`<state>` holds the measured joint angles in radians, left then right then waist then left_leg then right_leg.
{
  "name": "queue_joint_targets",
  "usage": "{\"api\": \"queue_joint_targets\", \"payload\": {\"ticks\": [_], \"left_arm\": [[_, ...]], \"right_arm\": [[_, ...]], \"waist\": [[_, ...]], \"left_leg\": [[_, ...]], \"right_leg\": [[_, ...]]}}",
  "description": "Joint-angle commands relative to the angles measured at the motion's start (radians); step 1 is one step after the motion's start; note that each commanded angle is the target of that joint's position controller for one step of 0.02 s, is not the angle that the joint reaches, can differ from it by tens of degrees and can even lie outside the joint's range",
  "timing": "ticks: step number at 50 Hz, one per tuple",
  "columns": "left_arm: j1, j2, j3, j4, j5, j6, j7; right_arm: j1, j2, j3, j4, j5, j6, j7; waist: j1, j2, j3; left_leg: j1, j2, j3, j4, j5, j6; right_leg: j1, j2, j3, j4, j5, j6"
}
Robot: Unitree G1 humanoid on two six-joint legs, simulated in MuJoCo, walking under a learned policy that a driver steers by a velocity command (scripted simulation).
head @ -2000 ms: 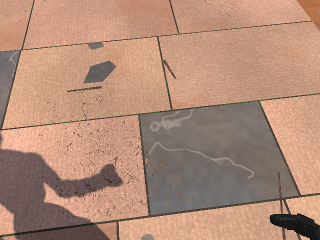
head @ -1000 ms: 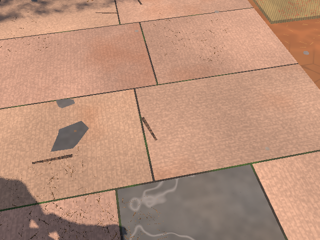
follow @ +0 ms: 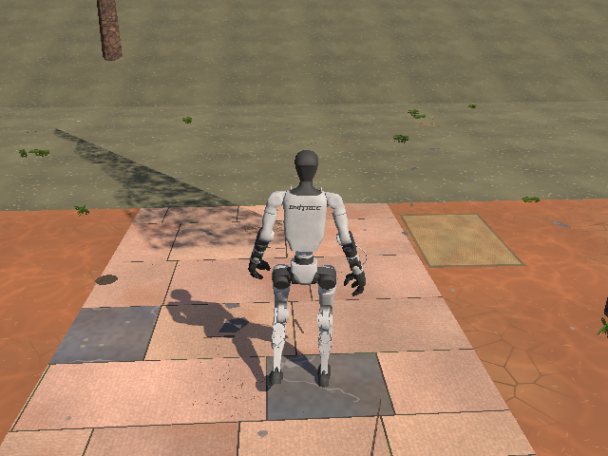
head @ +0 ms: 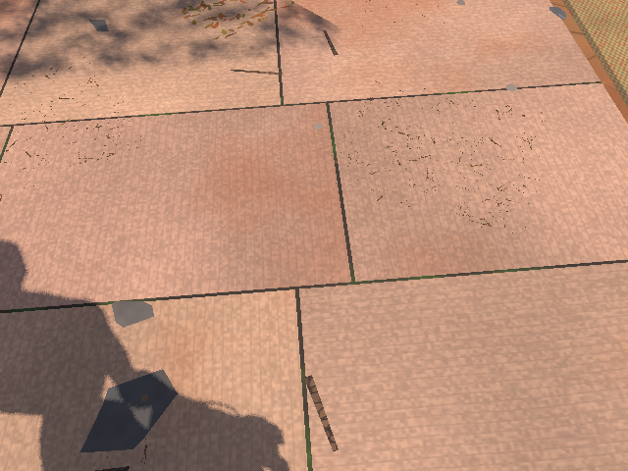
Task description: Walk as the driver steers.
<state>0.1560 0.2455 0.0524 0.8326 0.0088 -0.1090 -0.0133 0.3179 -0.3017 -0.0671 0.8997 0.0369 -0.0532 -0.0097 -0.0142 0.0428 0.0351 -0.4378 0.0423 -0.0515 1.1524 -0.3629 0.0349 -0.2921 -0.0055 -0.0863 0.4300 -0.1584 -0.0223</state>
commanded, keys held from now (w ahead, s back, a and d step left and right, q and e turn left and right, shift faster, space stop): w+q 0.52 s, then q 0.26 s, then e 0.22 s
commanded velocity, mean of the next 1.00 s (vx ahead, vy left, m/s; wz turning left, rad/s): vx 0.36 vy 0.00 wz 0.47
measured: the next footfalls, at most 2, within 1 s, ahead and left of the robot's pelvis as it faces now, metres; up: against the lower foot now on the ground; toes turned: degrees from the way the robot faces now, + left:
left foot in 0.38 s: +0.33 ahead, +0.18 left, +0.00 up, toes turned +17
right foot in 0.84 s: +0.62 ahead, +0.11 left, +0.00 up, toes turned +33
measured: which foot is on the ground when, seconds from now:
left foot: up 0.00-0.36, down 0.38-0.84, up 0.86-1.00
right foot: down 0.00-0.38, up 0.40-0.82, down 0.84-1.00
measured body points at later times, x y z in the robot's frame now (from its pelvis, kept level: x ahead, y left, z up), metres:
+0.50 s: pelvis +0.25 +0.08 -0.01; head +0.29 +0.11 +0.44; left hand +0.28 +0.39 -0.13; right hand +0.45 -0.15 -0.11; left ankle +0.29 +0.16 -0.74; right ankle +0.20 -0.10 -0.64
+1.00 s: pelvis +0.46 +0.12 -0.01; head +0.49 +0.14 +0.44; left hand +0.48 +0.42 -0.11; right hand +0.70 -0.06 -0.12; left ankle +0.33 +0.21 -0.69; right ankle +0.59 +0.09 -0.74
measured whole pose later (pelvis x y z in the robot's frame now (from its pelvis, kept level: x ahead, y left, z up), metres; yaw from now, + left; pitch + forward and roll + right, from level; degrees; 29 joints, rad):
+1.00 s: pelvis +0.46 +0.12 -0.01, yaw +29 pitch +1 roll +0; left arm 0.09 0.24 0.03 0.77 0.01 -0.05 -0.04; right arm 0.20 -0.28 -0.06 0.73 0.00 0.04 -0.04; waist 0.00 0.01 0.06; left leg -0.35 -0.05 -0.11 0.96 -0.56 -0.06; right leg -0.40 0.07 0.04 0.48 -0.09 -0.04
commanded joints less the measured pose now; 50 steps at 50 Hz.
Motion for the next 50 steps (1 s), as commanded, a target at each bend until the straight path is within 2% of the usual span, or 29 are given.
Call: {"api": "queue_joint_targets", "payload": {"ticks": [1, 4, 7, 11, 14, 16, 17, 18, 19, 20, 21, 22, 23, 24, 25, 26, 28, 30, 33, 36, 39, 41, 42, 43, 44, 45, 46, 48, 50], "left_arm": [[0.017, 0.104, 0.028, -0.022, 0.004, -0.015, 0.005], [0.026, 0.138, 0.041, -0.002, 0.005, -0.019, 0.014], [0.034, 0.164, 0.050, 0.008, 0.005, -0.011, 0.023], [0.085, 0.196, 0.061, 0.025, -0.011, 0.007, 0.032], [0.112, 0.220, 0.072, 0.039, -0.028, 0.028, 0.031], [0.096, 0.249, 0.080, 0.033, -0.038, 0.042, 0.033], [0.084, 0.260, 0.084, 0.029, -0.043, 0.051, 0.034], [0.067, 0.252, 0.079, 0.024, -0.047, 0.058, 0.034], [0.084, 0.211, 0.062, 0.008, -0.022, 0.054, 0.035], [0.160, 0.057, 0.016, -0.053, 0.016, 0.028, 0.026], [0.067, 0.131, 0.021, -0.066, -0.024, -0.014, 0.014], [-0.021, 0.178, 0.034, -0.094, -0.061, -0.034, 0.007], [-0.024, 0.169, 0.030, -0.089, -0.048, -0.045, 0.012], [-0.013, 0.175, 0.037, -0.073, -0.019, -0.045, 0.021], [0.008, 0.184, 0.044, -0.067, -0.010, -0.034, 0.021], [0.016, 0.182, 0.046, -0.068, -0.007, -0.021, 0.019], [0.002, 0.158, 0.043, -0.079, 0.007, 0.000, 0.023], [-0.047, 0.134, 0.036, -0.102, 0.015, 0.010, 0.028], [-0.127, 0.100, 0.021, -0.130, 0.006, 0.014, 0.019], [-0.194, 0.111, 0.021, -0.160, -0.006, 0.019, 0.005], [-0.182, 0.154, 0.035, -0.167, -0.001, 0.013, -0.001], [-0.086, 0.166, 0.039, -0.136, 0.011, -0.003, -0.004], [-0.042, 0.189, 0.041, -0.132, 0.032, -0.012, -0.002], [-0.011, 0.219, 0.039, -0.138, 0.055, -0.012, 0.000], [0.013, 0.157, 0.023, -0.105, 0.051, 0.002, -0.007], [-0.024, 0.086, 0.002, -0.112, 0.009, 0.011, -0.018], [-0.057, 0.074, -0.005, -0.117, -0.004, 0.023, -0.025], [-0.115, 0.130, 0.006, -0.129, -0.008, 0.051, -0.027], [-0.114, 0.198, 0.032, -0.133, -0.002, 0.074, -0.014]], "right_arm": [[-0.004, -0.039, -0.021, -0.083, 0.001, 0.012, 0.003], [-0.054, -0.024, -0.020, -0.122, -0.009, 0.031, 0.006], [-0.124, -0.016, -0.014, -0.151, -0.013, 0.026, 0.024], [-0.261, -0.007, -0.004, -0.206, -0.015, 0.021, 0.049], [-0.310, -0.025, -0.008, -0.244, -0.015, 0.025, 0.063], [-0.273, -0.056, -0.024, -0.253, -0.016, 0.030, 0.066], [-0.191, -0.084, -0.042, -0.239, -0.014, 0.033, 0.064], [-0.036, -0.130, -0.071, -0.197, -0.009, 0.036, 0.057], [0.135, -0.219, -0.110, -0.151, -0.005, 0.046, 0.036], [0.089, -0.328, -0.120, -0.161, 0.000, 0.036, 0.030], [0.108, -0.251, -0.092, -0.200, -0.012, 0.016, 0.040], [0.077, -0.191, -0.075, -0.189, -0.021, -0.002, 0.045], [0.022, -0.161, -0.065, -0.194, -0.016, -0.011, 0.044], [-0.054, -0.127, -0.055, -0.208, -0.018, -0.013, 0.042], [-0.097, -0.101, -0.044, -0.227, -0.029, -0.014, 0.037], [-0.108, -0.101, -0.043, -0.234, -0.033, -0.014, 0.032], [-0.101, -0.129, -0.049, -0.233, -0.031, -0.017, 0.019], [-0.077, -0.156, -0.058, -0.225, -0.030, -0.010, 0.000], [-0.044, -0.154, -0.061, -0.219, -0.018, 0.017, -0.017], [-0.007, -0.148, -0.061, -0.208, -0.016, 0.038, -0.026], [-0.022, -0.135, -0.059, -0.218, -0.019, 0.051, -0.036], [-0.064, -0.104, -0.046, -0.230, -0.024, 0.049, -0.040], [-0.050, -0.063, -0.031, -0.237, -0.034, 0.042, -0.037], [0.053, -0.015, -0.013, -0.235, -0.056, 0.036, -0.035], [0.216, -0.017, -0.006, -0.202, -0.036, 0.040, -0.029], [0.211, -0.100, -0.020, -0.165, -0.036, 0.056, -0.025], [0.084, -0.129, -0.030, -0.179, -0.038, 0.076, -0.026], [-0.024, -0.133, -0.039, -0.203, -0.049, 0.101, -0.032], [-0.051, -0.093, -0.030, -0.205, -0.040, 0.098, -0.037]], "waist": [[0.014, -0.153, -0.036], [0.008, -0.115, -0.003], [0.025, -0.103, 0.013], [0.073, -0.082, 0.051], [0.072, -0.089, 0.062], [0.030, -0.116, 0.016], [-0.022, -0.123, -0.038], [-0.109, -0.102, -0.116], [-0.172, -0.001, -0.205], [-0.034, 0.260, -0.266], [-0.100, 0.127, -0.375], [-0.108, 0.069, -0.239], [-0.067, 0.007, -0.166], [-0.023, -0.022, -0.118], [0.012, -0.005, -0.103], [0.025, 0.004, -0.097], [0.037, -0.012, -0.070], [0.032, -0.014, -0.056], [-0.004, 0.034, -0.077], [-0.033, 0.059, -0.086], [-0.016, 0.073, -0.092], [0.028, 0.079, -0.125], [0.038, 0.029, -0.194], [-0.002, -0.154, -0.299], [-0.056, -0.333, -0.391], [-0.048, -0.212, -0.334], [-0.015, -0.157, -0.226], [-0.015, -0.124, -0.106], [-0.010, -0.172, -0.071]], "left_leg": [[-0.196, 0.102, -0.050, 0.002, 0.081, -0.008], [-0.249, 0.111, -0.052, -0.099, 0.172, -0.025], [-0.236, 0.103, -0.021, -0.273, 0.320, -0.027], [-0.223, 0.084, 0.049, -0.437, 0.375, -0.009], [-0.226, 0.062, 0.081, -0.495, 0.290, 0.025], [-0.125, 0.006, 0.135, -0.505, 0.190, 0.062], [-0.010, -0.038, 0.165, -0.514, 0.155, 0.087], [0.206, -0.091, 0.183, -0.577, 0.204, 0.122], [0.513, -0.020, 0.019, -0.602, 0.207, 0.175], [0.782, 0.221, -0.556, -0.722, 0.023, 0.352], [0.823, 0.291, -0.783, -0.871, -0.096, 0.385], [0.748, 0.274, -0.653, -0.892, -0.015, 0.335], [0.614, 0.231, -0.525, -0.880, 0.082, 0.299], [0.477, 0.189, -0.425, -0.881, 0.188, 0.269], [0.388, 0.161, -0.367, -0.900, 0.268, 0.257], [0.338, 0.149, -0.347, -0.921, 0.314, 0.257], [0.263, 0.131, -0.267, -0.916, 0.590, 0.262], [0.217, 0.090, -0.186, -0.886, 0.769, 0.237], [0.182, 0.025, -0.134, -0.837, 0.743, 0.168], [0.214, 0.036, -0.202, -0.796, 0.625, 0.135], [0.305, 0.063, -0.314, -0.699, 0.569, 0.126], [0.346, 0.052, -0.300, -0.585, 0.590, 0.100], [0.318, -0.009, -0.260, -0.462, 0.546, 0.063], [0.156, -0.109, -0.200, -0.241, 0.100, 0.013], [0.026, -0.157, -0.182, -0.081, -0.347, -0.045], [0.002, -0.085, -0.185, -0.046, -0.328, -0.078], [-0.041, -0.062, -0.135, -0.035, -0.276, -0.104], [-0.052, -0.038, -0.085, -0.119, -0.209, -0.119], [0.025, -0.057, -0.037, -0.274, -0.182, -0.111]], "right_leg": [[0.178, -0.273, 0.228, -0.275, 0.065, -0.146], [0.169, -0.278, 0.126, -0.308, 0.153, -0.163], [0.185, -0.256, 0.021, -0.319, 0.185, -0.150], [0.254, -0.271, -0.062, -0.310, 0.200, -0.135], [0.354, -0.301, -0.093, -0.249, 0.290, -0.113], [0.388, -0.304, -0.123, -0.126, 0.584, -0.092], [0.381, -0.292, -0.141, 0.007, 0.728, -0.079], [0.313, -0.254, -0.172, 0.214, 0.758, -0.049], [0.071, -0.210, -0.177, 0.525, 0.480, 0.003], [-0.370, -0.001, -0.078, 0.860, -0.414, 0.063], [-0.476, 0.016, 0.158, 0.965, -0.462, 0.044], [-0.563, -0.026, 0.159, 0.953, -0.360, 0.019], [-0.528, -0.072, 0.161, 0.871, -0.269, 0.002], [-0.450, -0.105, 0.166, 0.781, -0.208, 0.007], [-0.376, -0.126, 0.175, 0.730, -0.167, 0.011], [-0.336, -0.127, 0.173, 0.692, -0.146, 0.022], [-0.308, -0.107, 0.146, 0.614, -0.117, 0.059], [-0.297, -0.070, 0.123, 0.491, -0.030, 0.088], [-0.213, -0.006, 0.110, 0.268, 0.164, 0.090], [-0.179, 0.034, 0.127, 0.147, 0.230, 0.083], [-0.175, 0.038, 0.174, 0.068, 0.150, 0.061], [-0.081, 0.014, 0.145, -0.016, 0.235, 0.021], [0.075, -0.062, 0.188, -0.035, 0.477, -0.024], [0.331, -0.239, 0.378, 0.044, 0.916, -0.134], [0.441, -0.400, 0.657, 0.019, 0.845, -0.312], [0.355, -0.370, 0.693, -0.034, 0.500, -0.305], [0.277, -0.302, 0.618, -0.059, 0.293, -0.258], [0.117, -0.232, 0.567, -0.116, 0.041, -0.204], [0.038, -0.161, 0.491, -0.151, 0.004, -0.169]]}}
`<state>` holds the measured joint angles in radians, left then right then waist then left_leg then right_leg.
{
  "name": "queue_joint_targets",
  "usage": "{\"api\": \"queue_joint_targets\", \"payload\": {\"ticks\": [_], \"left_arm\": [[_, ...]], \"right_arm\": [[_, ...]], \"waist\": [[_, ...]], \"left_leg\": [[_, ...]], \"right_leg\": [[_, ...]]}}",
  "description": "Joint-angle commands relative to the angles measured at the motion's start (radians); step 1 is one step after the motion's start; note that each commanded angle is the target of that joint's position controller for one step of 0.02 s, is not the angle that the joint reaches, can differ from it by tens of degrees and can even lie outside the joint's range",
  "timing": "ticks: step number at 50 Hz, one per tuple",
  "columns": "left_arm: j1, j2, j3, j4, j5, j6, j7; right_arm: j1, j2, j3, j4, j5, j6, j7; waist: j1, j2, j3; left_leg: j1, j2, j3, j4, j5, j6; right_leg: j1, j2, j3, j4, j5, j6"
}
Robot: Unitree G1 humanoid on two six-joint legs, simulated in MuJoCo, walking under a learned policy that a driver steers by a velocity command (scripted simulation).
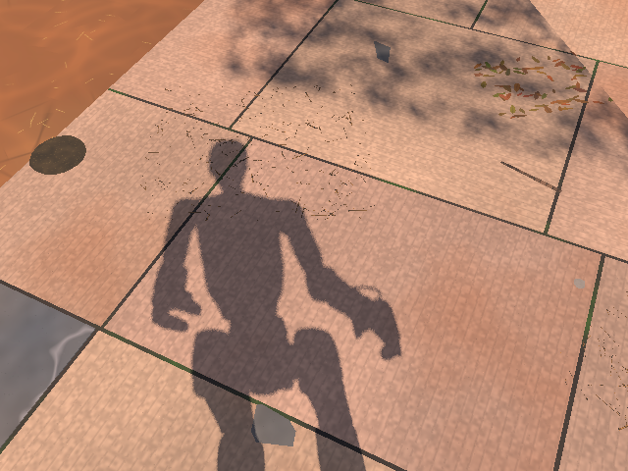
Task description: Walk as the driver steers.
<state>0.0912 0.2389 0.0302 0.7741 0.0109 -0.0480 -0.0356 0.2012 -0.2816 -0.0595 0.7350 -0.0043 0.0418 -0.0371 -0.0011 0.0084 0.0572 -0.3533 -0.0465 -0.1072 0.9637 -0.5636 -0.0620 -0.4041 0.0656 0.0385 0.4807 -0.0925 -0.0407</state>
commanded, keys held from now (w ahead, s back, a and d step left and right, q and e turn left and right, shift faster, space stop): e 0.84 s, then no key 0.16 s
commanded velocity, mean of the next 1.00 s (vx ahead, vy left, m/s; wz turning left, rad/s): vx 0.02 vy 0.00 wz -0.46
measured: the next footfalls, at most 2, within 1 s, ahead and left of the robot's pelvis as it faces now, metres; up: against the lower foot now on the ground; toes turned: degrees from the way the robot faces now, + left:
left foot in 0.22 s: +0.09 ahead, +0.14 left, +0.00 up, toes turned -12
right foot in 0.64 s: +0.03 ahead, -0.12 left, +0.00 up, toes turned -27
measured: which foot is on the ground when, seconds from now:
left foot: up 0.00-0.20, down 0.22-0.64, up 0.66-1.00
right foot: down 0.00-0.24, up 0.26-0.62, down 0.64-1.00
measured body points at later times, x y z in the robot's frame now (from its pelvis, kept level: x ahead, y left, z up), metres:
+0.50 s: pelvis +0.03 +0.03 +0.01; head +0.07 +0.04 +0.46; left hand +0.25 +0.27 -0.10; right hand +0.08 -0.27 -0.08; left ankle +0.05 +0.15 -0.73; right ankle +0.00 -0.11 -0.67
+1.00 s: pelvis +0.03 +0.00 +0.01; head +0.06 -0.03 +0.46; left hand +0.32 +0.15 -0.07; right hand +0.01 -0.32 -0.10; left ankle +0.13 +0.11 -0.70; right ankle +0.00 -0.10 -0.73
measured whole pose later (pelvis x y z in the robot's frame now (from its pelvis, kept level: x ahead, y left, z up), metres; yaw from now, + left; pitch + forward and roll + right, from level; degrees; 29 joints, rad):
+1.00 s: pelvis +0.03 +0.00 +0.01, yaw -32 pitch +2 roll +1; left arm 0.15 0.31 0.06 0.65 0.00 0.04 0.02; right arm 0.16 -0.31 -0.07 0.72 0.00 0.00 -0.02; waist 0.01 0.01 0.04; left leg -0.42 0.01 -0.06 0.75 -0.35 -0.08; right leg -0.29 0.08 0.13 0.50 -0.22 -0.05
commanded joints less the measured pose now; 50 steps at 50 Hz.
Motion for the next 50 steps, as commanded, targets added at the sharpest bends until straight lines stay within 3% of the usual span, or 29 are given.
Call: {"api": "queue_joint_targets", "payload": {"ticks": [1, 4, 7, 10, 11, 12, 13, 14, 15, 16, 17, 20, 24, 28, 30, 31, 32, 33, 34, 35, 36, 37, 38, 40, 44, 50], "left_arm": [[-0.036, 0.214, 0.061, -0.075, -0.005, 0.019, 0.015], [-0.017, 0.217, 0.071, -0.081, -0.017, 0.032, 0.031], [-0.012, 0.210, 0.077, -0.085, -0.025, 0.050, 0.043], [-0.017, 0.202, 0.077, -0.093, -0.040, 0.072, 0.060], [0.003, 0.179, 0.070, -0.095, -0.038, 0.074, 0.063], [-0.017, 0.142, 0.062, -0.129, -0.036, 0.068, 0.060], [-0.001, 0.170, 0.071, -0.129, -0.030, 0.055, 0.057], [0.046, 0.217, 0.092, -0.104, -0.026, 0.052, 0.053], [0.096, 0.220, 0.100, -0.072, -0.032, 0.061, 0.053], [0.125, 0.205, 0.099, -0.054, -0.029, 0.074, 0.059], [0.126, 0.186, 0.093, -0.053, -0.028, 0.084, 0.060], [0.047, 0.152, 0.075, -0.105, -0.041, 0.091, 0.050], [-0.010, 0.133, 0.056, -0.162, -0.036, 0.092, 0.027], [0.008, 0.162, 0.066, -0.182, -0.036, 0.102, 0.012], [0.060, 0.162, 0.073, -0.172, -0.034, 0.107, 0.006], [0.103, 0.179, 0.084, -0.159, -0.030, 0.107, 0.012], [0.155, 0.259, 0.110, -0.157, -0.033, 0.105, 0.026], [0.160, 0.372, 0.126, -0.185, -0.019, 0.099, 0.040], [0.197, 0.317, 0.112, -0.187, 0.011, 0.074, 0.025], [0.153, 0.292, 0.102, -0.182, 0.011, 0.055, 0.021], [0.094, 0.266, 0.098, -0.181, -0.007, 0.048, 0.028], [0.054, 0.237, 0.087, -0.188, -0.023, 0.050, 0.035], [0.029, 0.234, 0.082, -0.194, -0.027, 0.055, 0.042], [0.026, 0.232, 0.080, -0.200, -0.018, 0.062, 0.052], [0.041, 0.237, 0.081, -0.197, -0.019, 0.068, 0.065], [0.043, 0.228, 0.066, -0.180, -0.010, 0.077, 0.049]], "right_arm": [[0.067, -0.094, -0.034, -0.033, 0.002, -0.005, -0.014], [0.055, -0.088, -0.034, -0.021, 0.006, -0.019, -0.019], [0.031, -0.084, -0.033, -0.024, 0.008, -0.033, -0.011], [0.069, -0.088, -0.038, -0.009, 0.007, -0.051, 0.003], [0.092, -0.133, -0.049, -0.011, -0.003, -0.055, 0.001], [0.093, -0.224, -0.070, -0.009, -0.027, -0.049, -0.004], [0.035, -0.217, -0.068, -0.035, -0.054, -0.052, -0.002], [-0.022, -0.161, -0.050, -0.063, -0.054, -0.059, -0.008], [-0.074, -0.133, -0.041, -0.074, -0.036, -0.064, -0.012], [-0.098, -0.123, -0.037, -0.079, -0.016, -0.067, -0.013], [-0.094, -0.116, -0.032, -0.076, -0.006, -0.067, -0.013], [-0.039, -0.127, -0.035, -0.060, -0.008, -0.051, -0.019], [-0.016, -0.179, -0.053, -0.056, -0.007, -0.034, -0.018], [-0.028, -0.208, -0.066, -0.053, 0.012, -0.035, 0.001], [-0.053, -0.206, -0.067, -0.049, 0.033, -0.040, 0.006], [-0.021, -0.183, -0.062, -0.032, 0.037, -0.046, 0.010], [0.024, -0.143, -0.053, -0.025, 0.011, -0.053, 0.014], [-0.001, -0.073, -0.025, -0.080, -0.047, -0.057, 0.019], [-0.098, -0.126, -0.039, -0.101, -0.024, -0.060, 0.011], [-0.124, -0.151, -0.047, -0.104, 0.006, -0.054, 0.007], [-0.112, -0.153, -0.051, -0.092, 0.009, -0.048, -0.001], [-0.102, -0.159, -0.056, -0.079, -0.001, -0.041, -0.010], [-0.082, -0.160, -0.058, -0.077, -0.008, -0.038, -0.013], [-0.050, -0.139, -0.054, -0.072, -0.005, -0.042, -0.008], [-0.063, -0.107, -0.038, -0.074, -0.001, -0.047, -0.001], [-0.072, -0.116, -0.034, -0.089, 0.011, -0.057, 0.020]], "waist": [[-0.018, -0.150, -0.112], [-0.004, -0.159, -0.164], [0.000, -0.164, -0.162], [-0.036, -0.158, -0.149], [-0.038, -0.105, -0.154], [-0.016, 0.132, -0.108], [-0.016, 0.256, -0.097], [0.008, 0.173, -0.103], [0.037, 0.115, -0.098], [0.042, 0.098, -0.093], [0.031, 0.098, -0.084], [-0.014, 0.132, -0.069], [-0.049, 0.157, -0.100], [-0.041, 0.177, -0.105], [0.000, 0.165, -0.107], [0.017, 0.127, -0.122], [0.018, -0.042, -0.168], [-0.004, -0.336, -0.183], [0.091, -0.214, -0.265], [0.066, -0.150, -0.199], [0.035, -0.115, -0.152], [0.019, -0.098, -0.129], [-0.002, -0.109, -0.126], [-0.015, -0.125, -0.148], [0.006, -0.138, -0.157], [0.032, -0.168, -0.122]], "left_leg": [[-0.030, 0.017, 0.033, -0.132, 0.035, -0.012], [0.017, 0.007, 0.025, -0.216, 0.136, 0.000], [0.049, 0.001, 0.021, -0.310, 0.196, 0.013], [0.187, 0.002, 0.049, -0.530, 0.339, 0.053], [0.275, 0.102, -0.024, -0.587, 0.347, 0.094], [0.273, 0.276, -0.229, -0.661, 0.328, 0.204], [0.207, 0.426, -0.377, -0.709, 0.483, 0.312], [0.191, 0.423, -0.327, -0.685, 0.596, 0.323], [0.195, 0.366, -0.226, -0.656, 0.657, 0.280], [0.225, 0.328, -0.158, -0.632, 0.694, 0.250], [0.240, 0.317, -0.114, -0.619, 0.761, 0.248], [0.299, 0.291, -0.025, -0.620, 0.801, 0.266], [0.328, 0.329, 0.017, -0.611, 0.801, 0.280], [0.292, 0.355, 0.052, -0.576, 0.811, 0.269], [0.262, 0.347, 0.088, -0.502, 0.783, 0.224], [0.207, 0.315, 0.132, -0.422, 0.707, 0.170], [0.035, 0.245, 0.220, -0.219, 0.491, 0.078], [-0.278, 0.094, 0.235, 0.072, -0.128, -0.021], [-0.314, 0.062, 0.068, 0.230, -0.166, -0.023], [-0.331, 0.083, 0.042, 0.272, -0.087, -0.010], [-0.339, 0.097, 0.034, 0.242, 0.005, -0.003], [-0.331, 0.105, 0.026, 0.204, 0.066, -0.005], [-0.280, 0.094, 0.028, 0.188, 0.119, -0.012], [-0.231, 0.068, 0.038, 0.139, 0.183, -0.022], [-0.172, 0.057, 0.036, -0.075, 0.229, -0.034], [-0.016, 0.051, 0.058, -0.276, 0.206, -0.006]], "right_leg": [[0.157, -0.218, 0.352, -0.201, -0.046, -0.151], [0.182, -0.220, 0.371, -0.204, -0.065, -0.162], [0.169, -0.212, 0.398, -0.205, -0.129, -0.154], [0.087, -0.163, 0.383, -0.160, -0.189, -0.103], [-0.001, -0.125, 0.345, -0.092, -0.257, -0.058], [-0.164, 0.001, 0.172, 0.090, -0.375, 0.002], [-0.193, 0.042, 0.070, 0.350, -0.497, 0.043], [-0.185, 0.004, 0.100, 0.525, -0.481, 0.064], [-0.184, 0.001, 0.095, 0.599, -0.434, 0.079], [-0.210, -0.008, 0.087, 0.657, -0.383, 0.098], [-0.232, -0.016, 0.080, 0.705, -0.355, 0.116], [-0.261, -0.047, 0.018, 0.618, -0.289, 0.152], [-0.152, -0.091, -0.037, 0.408, -0.296, 0.152], [-0.019, -0.077, -0.102, 0.234, -0.282, 0.107], [0.087, -0.057, -0.129, 0.050, -0.159, 0.059], [0.199, -0.039, -0.111, -0.062, -0.038, 0.025], [0.404, -0.148, 0.065, -0.095, 0.275, -0.032], [0.536, -0.422, 0.432, -0.047, 0.713, -0.220], [0.476, -0.472, 0.485, -0.093, 0.609, -0.347], [0.428, -0.410, 0.396, -0.112, 0.488, -0.308], [0.382, -0.348, 0.331, -0.119, 0.372, -0.247], [0.345, -0.315, 0.302, -0.124, 0.314, -0.211], [0.290, -0.288, 0.279, -0.132, 0.302, -0.199], [0.266, -0.258, 0.262, -0.140, 0.274, -0.198], [0.264, -0.242, 0.275, -0.129, 0.156, -0.191], [0.186, -0.249, 0.349, -0.103, 0.063, -0.189]]}}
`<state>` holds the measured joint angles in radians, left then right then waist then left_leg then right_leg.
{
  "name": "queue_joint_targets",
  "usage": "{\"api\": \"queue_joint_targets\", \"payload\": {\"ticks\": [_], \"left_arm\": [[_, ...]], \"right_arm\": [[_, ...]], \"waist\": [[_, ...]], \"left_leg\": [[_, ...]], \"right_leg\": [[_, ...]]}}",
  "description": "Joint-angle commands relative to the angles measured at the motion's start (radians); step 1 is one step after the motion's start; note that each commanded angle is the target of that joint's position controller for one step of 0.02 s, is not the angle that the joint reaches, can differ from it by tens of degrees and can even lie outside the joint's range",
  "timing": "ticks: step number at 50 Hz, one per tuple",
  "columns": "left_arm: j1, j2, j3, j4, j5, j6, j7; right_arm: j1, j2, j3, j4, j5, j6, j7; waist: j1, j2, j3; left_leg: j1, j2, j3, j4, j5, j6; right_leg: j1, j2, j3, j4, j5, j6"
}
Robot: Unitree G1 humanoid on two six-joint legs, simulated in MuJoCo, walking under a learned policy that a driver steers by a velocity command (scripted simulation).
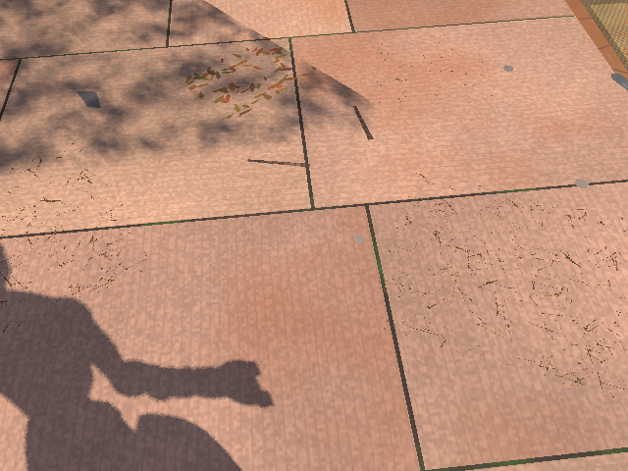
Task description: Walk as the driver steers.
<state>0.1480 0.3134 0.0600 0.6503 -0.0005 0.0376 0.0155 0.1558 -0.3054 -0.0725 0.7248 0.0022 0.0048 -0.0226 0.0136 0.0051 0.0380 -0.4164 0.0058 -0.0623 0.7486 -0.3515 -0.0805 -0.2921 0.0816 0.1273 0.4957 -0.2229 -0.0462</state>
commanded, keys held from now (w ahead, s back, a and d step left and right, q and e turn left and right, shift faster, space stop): no key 1.00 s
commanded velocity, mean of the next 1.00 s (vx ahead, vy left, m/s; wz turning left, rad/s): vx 0.00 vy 0.00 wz -0.07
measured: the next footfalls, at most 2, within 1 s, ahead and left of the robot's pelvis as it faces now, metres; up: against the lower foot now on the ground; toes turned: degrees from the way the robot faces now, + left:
left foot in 0.08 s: +0.06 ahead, +0.14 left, +0.00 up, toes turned -3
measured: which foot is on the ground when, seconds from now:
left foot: up 0.00-0.06, down 0.08-1.00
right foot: down 0.00-1.00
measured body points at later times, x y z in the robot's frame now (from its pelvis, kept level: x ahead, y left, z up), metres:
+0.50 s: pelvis +0.02 +0.03 +0.00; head +0.03 +0.03 +0.45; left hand +0.14 +0.29 -0.12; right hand +0.16 -0.23 -0.11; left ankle +0.02 +0.14 -0.74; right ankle +0.02 -0.10 -0.74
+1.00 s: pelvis +0.02 +0.04 +0.00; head +0.03 +0.05 +0.45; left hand +0.11 +0.30 -0.14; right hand +0.11 -0.22 -0.13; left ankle +0.02 +0.14 -0.74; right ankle +0.02 -0.10 -0.74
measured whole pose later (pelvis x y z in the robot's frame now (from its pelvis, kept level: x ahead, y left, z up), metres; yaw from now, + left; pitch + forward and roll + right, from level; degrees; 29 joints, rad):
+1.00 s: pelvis +0.02 +0.04 +0.00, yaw -2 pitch -2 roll +0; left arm 0.21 0.24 0.04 0.93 0.01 0.03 0.05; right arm 0.23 -0.24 -0.01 0.86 -0.01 -0.03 -0.01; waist 0.00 0.00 0.04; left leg -0.18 -0.03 0.00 0.50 -0.29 0.03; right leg -0.19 0.02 0.13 0.49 -0.27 0.03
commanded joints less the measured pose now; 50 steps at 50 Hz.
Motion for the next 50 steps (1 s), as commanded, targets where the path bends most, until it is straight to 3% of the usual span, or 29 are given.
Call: {"api": "queue_joint_targets", "payload": {"ticks": [1, 3, 4, 5, 6, 7, 9, 11, 14, 19, 36, 50], "left_arm": [[-0.025, 0.145, 0.030, -0.054, -0.002, -0.008, -0.003], [-0.018, 0.103, 0.012, -0.041, -0.007, -0.011, -0.002], [0.021, 0.069, 0.000, -0.036, 0.011, -0.018, -0.001], [0.078, 0.053, 0.000, -0.034, 0.013, -0.026, -0.003], [0.058, 0.086, 0.005, -0.029, 0.022, -0.027, 0.001], [0.036, 0.103, 0.012, -0.025, 0.020, -0.024, 0.002], [-0.001, 0.086, 0.009, -0.018, 0.025, -0.012, 0.004], [0.012, 0.077, 0.006, -0.008, 0.019, -0.007, -0.002], [0.021, 0.070, 0.007, 0.015, 0.015, -0.016, -0.004], [0.034, 0.054, 0.005, 0.043, 0.012, -0.028, -0.001], [0.065, 0.042, 0.005, 0.133, 0.008, -0.022, 0.025], [0.072, 0.033, 0.007, 0.263, 0.006, -0.022, 0.035]], "right_arm": [[-0.012, -0.086, -0.020, -0.077, 0.004, -0.025, 0.010], [0.027, -0.074, -0.014, -0.069, -0.010, -0.037, 0.017], [0.040, -0.132, -0.022, -0.080, -0.029, -0.040, 0.013], [-0.011, -0.167, -0.022, -0.078, -0.043, -0.038, 0.012], [-0.043, -0.097, -0.003, -0.086, -0.039, -0.040, 0.015], [-0.066, -0.072, 0.007, -0.089, -0.033, -0.043, 0.019], [-0.038, -0.092, 0.004, -0.077, -0.023, -0.048, 0.020], [-0.020, -0.086, 0.012, -0.073, -0.025, -0.051, 0.018], [-0.004, -0.077, 0.017, -0.075, -0.021, -0.050, 0.015], [0.010, -0.061, 0.025, -0.074, -0.016, -0.043, 0.014], [0.040, -0.045, 0.035, -0.002, -0.012, -0.046, 0.015], [0.075, -0.051, 0.041, 0.101, -0.008, -0.047, 0.009]], "waist": [[0.004, -0.158, -0.101], [-0.032, -0.123, -0.101], [-0.008, -0.015, -0.126], [0.072, 0.166, -0.109], [0.051, 0.188, -0.111], [0.044, 0.170, -0.092], [0.013, 0.159, -0.079], [0.007, 0.118, -0.050], [-0.009, 0.042, -0.042], [-0.020, -0.023, -0.064], [-0.010, -0.006, -0.041], [-0.012, -0.002, -0.017]], "left_leg": [[0.087, -0.003, 0.020, -0.135, 0.026, 0.023], [0.244, 0.019, 0.005, -0.372, 0.244, 0.057], [0.329, 0.150, -0.114, -0.390, 0.415, 0.098], [0.275, 0.245, -0.226, -0.389, 0.490, 0.211], [0.197, 0.278, -0.264, -0.420, 0.404, 0.280], [0.188, 0.230, -0.220, -0.418, 0.318, 0.252], [0.185, 0.151, -0.150, -0.402, 0.184, 0.173], [0.152, 0.110, -0.097, -0.390, 0.113, 0.132], [0.185, 0.077, -0.051, -0.345, 0.122, 0.117], [0.222, 0.056, -0.024, -0.302, 0.195, 0.119], [0.200, 0.036, -0.008, -0.322, 0.211, 0.112], [0.203, 0.037, -0.019, -0.367, 0.189, 0.124]], "right_leg": [[0.069, -0.257, 0.266, -0.100, 0.203, -0.172], [0.020, -0.206, 0.250, -0.063, 0.154, -0.103], [-0.029, -0.144, 0.191, 0.022, 0.029, -0.038], [-0.058, -0.032, 0.047, 0.084, -0.159, 0.018], [0.009, -0.059, 0.019, 0.086, -0.187, 0.056], [0.036, -0.070, 0.012, 0.057, -0.123, 0.063], [0.063, -0.074, 0.014, 0.009, -0.009, 0.064], [0.075, -0.086, 0.026, -0.014, 0.033, 0.045], [0.044, -0.091, 0.037, -0.030, 0.057, 0.027], [0.049, -0.099, 0.051, -0.036, 0.116, 0.034], [0.108, -0.100, 0.046, -0.036, 0.164, 0.045], [0.125, -0.092, 0.026, -0.062, 0.156, 0.064]]}}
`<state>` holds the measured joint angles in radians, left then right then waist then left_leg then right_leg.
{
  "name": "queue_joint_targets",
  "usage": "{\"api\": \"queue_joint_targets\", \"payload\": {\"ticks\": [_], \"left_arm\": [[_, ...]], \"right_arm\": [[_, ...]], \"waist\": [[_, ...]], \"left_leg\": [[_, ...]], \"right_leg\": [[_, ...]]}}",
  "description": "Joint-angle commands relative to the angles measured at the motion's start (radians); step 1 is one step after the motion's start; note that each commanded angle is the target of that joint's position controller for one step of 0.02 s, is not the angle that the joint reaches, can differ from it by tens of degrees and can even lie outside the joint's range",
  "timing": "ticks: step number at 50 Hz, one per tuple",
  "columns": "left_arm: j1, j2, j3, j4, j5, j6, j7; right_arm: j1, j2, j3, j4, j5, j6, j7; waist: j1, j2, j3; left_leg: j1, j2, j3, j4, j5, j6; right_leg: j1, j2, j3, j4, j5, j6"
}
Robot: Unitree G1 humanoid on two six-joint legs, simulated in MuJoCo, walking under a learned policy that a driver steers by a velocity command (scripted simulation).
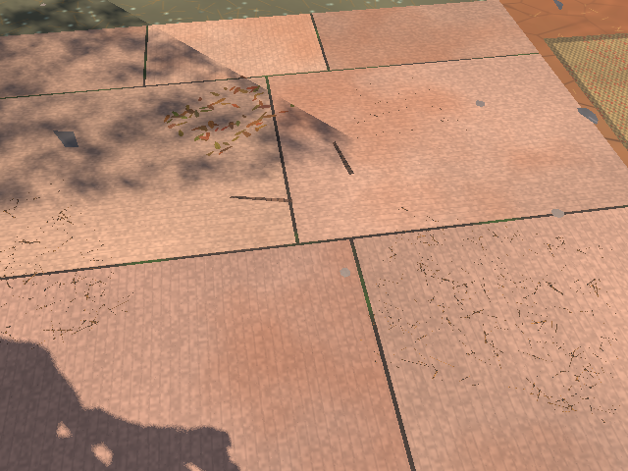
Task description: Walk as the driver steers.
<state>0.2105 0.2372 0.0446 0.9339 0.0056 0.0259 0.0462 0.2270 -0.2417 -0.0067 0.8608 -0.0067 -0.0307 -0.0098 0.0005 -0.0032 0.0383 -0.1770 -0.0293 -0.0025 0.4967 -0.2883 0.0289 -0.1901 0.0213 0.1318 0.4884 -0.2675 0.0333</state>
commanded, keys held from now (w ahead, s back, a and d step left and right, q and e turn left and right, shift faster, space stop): no key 0.08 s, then w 0.92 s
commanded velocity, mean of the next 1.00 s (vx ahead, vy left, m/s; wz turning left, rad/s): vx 0.34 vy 0.00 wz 0.00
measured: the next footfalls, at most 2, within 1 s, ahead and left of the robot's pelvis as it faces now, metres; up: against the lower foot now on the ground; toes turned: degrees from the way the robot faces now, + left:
right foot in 0.40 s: +0.11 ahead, -0.15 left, +0.00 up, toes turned -1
left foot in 0.88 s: +0.48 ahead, +0.07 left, +0.00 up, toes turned +2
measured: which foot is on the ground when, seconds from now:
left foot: down 0.00-0.40, up 0.42-0.86, down 0.88-1.00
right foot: down 0.00-0.14, up 0.16-0.38, down 0.40-0.90, up 0.92-1.00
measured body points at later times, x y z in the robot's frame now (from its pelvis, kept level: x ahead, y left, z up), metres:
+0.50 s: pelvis +0.09 -0.06 +0.00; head +0.09 -0.08 +0.45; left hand +0.12 +0.22 -0.12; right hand +0.14 -0.33 -0.14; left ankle +0.01 +0.09 -0.67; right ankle +0.07 -0.15 -0.74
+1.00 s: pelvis +0.35 -0.01 -0.01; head +0.39 -0.01 +0.44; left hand +0.34 +0.26 -0.15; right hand +0.51 -0.27 -0.12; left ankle +0.44 +0.07 -0.74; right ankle +0.18 -0.15 -0.63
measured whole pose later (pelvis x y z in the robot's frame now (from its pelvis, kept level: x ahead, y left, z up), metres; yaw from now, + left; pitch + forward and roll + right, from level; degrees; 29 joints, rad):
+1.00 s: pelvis +0.35 -0.01 -0.01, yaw +0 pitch +1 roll +0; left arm 0.37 0.26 0.03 1.00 -0.03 -0.09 0.00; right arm 0.10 -0.26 -0.04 0.83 0.01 -0.10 0.04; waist 0.02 -0.02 0.05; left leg -0.40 -0.04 0.06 0.52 -0.14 0.07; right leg -0.25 -0.01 0.05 1.17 -0.41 -0.05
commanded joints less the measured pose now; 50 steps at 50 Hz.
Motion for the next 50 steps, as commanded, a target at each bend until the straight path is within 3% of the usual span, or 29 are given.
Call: {"api": "queue_joint_targets", "payload": {"ticks": [1, 4, 6, 7, 8, 9, 11, 13, 16, 18, 19, 20, 21, 22, 23, 24, 27, 30, 33, 36, 39, 42, 44, 45, 46, 47, 48, 49, 50], "left_arm": [[0.010, 0.109, 0.022, -0.011, 0.000, -0.010, 0.005], [0.013, 0.107, 0.021, 0.017, -0.001, -0.012, 0.006], [0.029, 0.092, 0.017, 0.041, -0.007, -0.011, 0.008], [0.017, 0.094, 0.018, 0.038, -0.013, -0.016, 0.008], [-0.015, 0.094, 0.017, 0.021, -0.016, -0.028, 0.004], [-0.057, 0.097, 0.015, -0.004, -0.020, -0.048, -0.003], [-0.092, 0.110, 0.020, -0.021, -0.032, -0.079, -0.019], [-0.072, 0.108, 0.021, -0.014, -0.036, -0.102, -0.036], [-0.051, 0.079, 0.015, 0.009, -0.030, -0.121, -0.053], [0.062, 0.083, 0.024, 0.062, -0.031, -0.119, -0.056], [0.133, 0.097, 0.032, 0.089, -0.033, -0.113, -0.052], [0.212, 0.126, 0.042, 0.104, -0.038, -0.112, -0.045], [0.312, 0.222, 0.058, 0.108, -0.029, -0.111, -0.035], [0.330, 0.266, 0.060, 0.115, -0.010, -0.126, -0.054], [0.229, 0.213, 0.041, 0.085, -0.013, -0.141, -0.061], [0.163, 0.160, 0.025, 0.062, -0.014, -0.150, -0.066], [0.118, 0.111, 0.003, 0.043, -0.007, -0.140, -0.071], [0.189, 0.128, 0.002, 0.064, -0.005, -0.130, -0.055], [0.201, 0.146, 0.001, 0.060, -0.004, -0.121, -0.039], [0.252, 0.155, 0.003, 0.072, -0.012, -0.119, -0.031], [0.272, 0.159, 0.009, 0.085, -0.023, -0.111, -0.028], [0.239, 0.188, 0.025, 0.072, -0.017, -0.096, -0.025], [0.216, 0.186, 0.024, 0.057, -0.003, -0.076, -0.026], [0.232, 0.152, 0.008, 0.032, 0.012, -0.075, -0.027], [0.382, -0.011, -0.034, 0.031, 0.004, -0.098, -0.043], [0.315, 0.087, -0.015, 0.041, -0.024, -0.129, -0.050], [0.205, 0.155, 0.006, -0.003, -0.053, -0.148, -0.053], [0.139, 0.162, 0.006, -0.021, -0.054, -0.157, -0.046], [0.110, 0.154, 0.013, -0.027, -0.041, -0.156, -0.039]], "right_arm": [[0.006, -0.114, -0.024, -0.027, 0.001, -0.011, -0.004], [0.012, -0.115, -0.023, -0.005, 0.002, -0.010, -0.005], [0.032, -0.129, -0.027, 0.016, 0.007, -0.004, -0.011], [0.044, -0.166, -0.039, 0.020, 0.014, 0.001, -0.015], [0.076, -0.195, -0.047, 0.029, 0.020, 0.002, -0.019], [0.093, -0.223, -0.057, 0.034, 0.024, -0.001, -0.023], [0.110, -0.220, -0.062, 0.036, 0.014, -0.021, -0.026], [0.083, -0.199, -0.062, 0.022, 0.027, -0.029, -0.022], [0.052, -0.217, -0.070, 0.014, 0.041, -0.022, -0.017], [0.049, -0.211, -0.068, 0.019, 0.045, -0.012, -0.013], [0.052, -0.183, -0.058, 0.019, 0.039, -0.013, -0.009], [0.036, -0.130, -0.040, 0.011, 0.030, -0.019, -0.003], [0.018, -0.044, -0.015, -0.026, 0.009, -0.031, 0.005], [0.007, -0.082, -0.028, -0.060, 0.038, -0.049, 0.000], [0.003, -0.145, -0.041, -0.060, 0.060, -0.063, 0.001], [0.006, -0.165, -0.047, -0.052, 0.062, -0.071, 0.007], [-0.012, -0.152, -0.057, -0.039, 0.028, -0.074, 0.019], [-0.065, -0.111, -0.050, -0.056, 0.021, -0.061, 0.027], [-0.191, -0.076, -0.036, -0.106, 0.023, -0.060, 0.028], [-0.291, -0.065, -0.026, -0.137, 0.029, -0.064, 0.037], [-0.342, -0.076, -0.027, -0.165, 0.034, -0.070, 0.053], [-0.276, -0.125, -0.046, -0.157, 0.032, -0.075, 0.062], [-0.015, -0.193, -0.086, -0.081, 0.035, -0.068, 0.050], [0.164, -0.250, -0.102, -0.041, 0.023, -0.062, 0.038], [0.228, -0.306, -0.113, -0.010, 0.010, -0.059, 0.045], [0.196, -0.207, -0.086, -0.012, 0.017, -0.061, 0.046], [0.100, -0.173, -0.075, -0.024, 0.019, -0.066, 0.043], [0.019, -0.156, -0.069, -0.040, 0.014, -0.073, 0.043], [-0.030, -0.138, -0.065, -0.044, 0.004, -0.079, 0.047]], "waist": [[0.001, 0.007, -0.016], [0.000, 0.008, -0.012], [-0.006, 0.043, -0.016], [-0.019, 0.094, 0.012], [-0.036, 0.148, 0.045], [-0.048, 0.177, 0.094], [-0.057, 0.154, 0.135], [-0.038, 0.110, 0.102], [-0.012, 0.112, 0.041], [0.042, 0.098, 0.006], [0.073, 0.081, -0.013], [0.113, 0.017, -0.028], [0.130, -0.237, -0.080], [0.118, -0.271, -0.060], [0.077, -0.146, 0.036], [0.052, -0.122, 0.075], [0.023, -0.097, 0.062], [0.037, -0.076, 0.051], [0.060, -0.063, 0.072], [0.087, -0.069, 0.095], [0.072, -0.069, 0.112], [0.004, -0.092, 0.034], [-0.130, -0.107, -0.142], [-0.182, -0.021, -0.280], [-0.089, 0.276, -0.439], [-0.122, 0.207, -0.394], [-0.103, 0.163, -0.214], [-0.072, 0.053, -0.134], [-0.039, 0.016, -0.078]], "left_leg": [[-0.035, 0.072, -0.080, -0.118, 0.125, 0.016], [-0.031, 0.072, -0.081, -0.125, 0.124, 0.018], [-0.026, 0.071, -0.105, -0.171, -0.163, 0.040], [-0.027, 0.108, -0.174, -0.216, -0.347, 0.078], [-0.013, 0.202, -0.306, -0.291, -0.500, 0.133], [-0.029, 0.306, -0.440, -0.358, -0.556, 0.193], [0.016, 0.384, -0.533, -0.399, -0.450, 0.248], [0.091, 0.352, -0.447, -0.387, -0.320, 0.216], [0.004, 0.240, -0.240, -0.347, -0.137, 0.165], [-0.126, 0.196, -0.172, -0.266, -0.140, 0.148], [-0.187, 0.173, -0.154, -0.201, -0.150, 0.130], [-0.273, 0.124, -0.094, -0.031, -0.111, 0.087], [-0.425, 0.033, 0.028, 0.349, -0.173, 0.009], [-0.571, -0.019, -0.054, 0.567, -0.286, 0.014], [-0.658, 0.059, -0.111, 0.665, -0.211, 0.037], [-0.669, 0.097, -0.107, 0.672, -0.102, 0.053], [-0.592, 0.157, -0.065, 0.569, 0.089, 0.036], [-0.597, 0.153, -0.016, 0.481, 0.182, -0.012], [-0.552, 0.130, 0.014, 0.271, 0.282, -0.038], [-0.482, 0.097, 0.042, 0.117, 0.368, -0.033], [-0.478, 0.089, 0.018, 0.037, 0.360, 0.002], [-0.359, 0.049, 0.032, 0.019, 0.268, 0.049], [-0.014, -0.007, 0.077, 0.020, 0.241, 0.099], [0.319, 0.161, -0.118, 0.063, 0.212, 0.158], [0.627, 0.402, -0.647, -0.082, -0.094, 0.329], [0.582, 0.394, -0.773, -0.213, -0.188, 0.304], [0.433, 0.369, -0.613, -0.232, -0.130, 0.259], [0.272, 0.336, -0.484, -0.258, -0.004, 0.236], [0.142, 0.300, -0.385, -0.283, 0.118, 0.222]], "right_leg": [[0.023, -0.032, 0.020, -0.057, 0.199, -0.015], [0.022, -0.031, 0.015, -0.064, 0.195, -0.012], [-0.008, 0.013, -0.039, -0.025, -0.013, -0.017], [-0.080, 0.044, -0.084, 0.050, -0.144, -0.021], [-0.179, 0.045, -0.113, 0.138, -0.193, -0.026], [-0.251, 0.005, -0.119, 0.227, -0.184, -0.033], [-0.393, -0.069, -0.075, 0.388, -0.235, -0.051], [-0.419, -0.103, -0.081, 0.344, -0.224, -0.067], [-0.169, -0.056, -0.163, 0.115, -0.078, -0.055], [0.071, 0.004, -0.225, -0.001, 0.089, -0.038], [0.172, 0.016, -0.224, -0.017, 0.074, -0.038], [0.280, -0.060, -0.108, -0.074, 0.014, -0.066], [0.376, -0.299, 0.264, -0.222, -0.167, -0.164], [0.346, -0.426, 0.598, -0.345, -0.381, -0.300], [0.290, -0.421, 0.546, -0.354, -0.451, -0.300], [0.255, -0.367, 0.426, -0.357, -0.372, -0.258], [0.202, -0.254, 0.161, -0.369, -0.005, -0.186], [0.202, -0.223, 0.048, -0.375, 0.253, -0.208], [0.151, -0.197, -0.026, -0.396, 0.329, -0.206], [0.143, -0.203, -0.056, -0.420, 0.308, -0.207], [0.231, -0.250, -0.063, -0.392, 0.362, -0.203], [0.329, -0.279, -0.076, -0.262, 0.669, -0.176], [0.283, -0.223, -0.121, 0.059, 0.929, -0.139], [0.041, -0.175, -0.137, 0.361, 0.652, -0.117], [-0.339, 0.041, -0.111, 0.731, -0.133, -0.055], [-0.448, 0.020, 0.018, 0.864, -0.285, -0.075], [-0.523, -0.033, -0.005, 0.889, -0.218, -0.091], [-0.487, -0.089, -0.026, 0.842, -0.119, -0.096], [-0.446, -0.126, -0.040, 0.777, -0.058, -0.091]]}}
Over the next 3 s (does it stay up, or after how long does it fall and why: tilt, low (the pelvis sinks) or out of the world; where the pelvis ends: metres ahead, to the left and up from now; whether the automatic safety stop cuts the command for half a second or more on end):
stays up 1.11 0.07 0.00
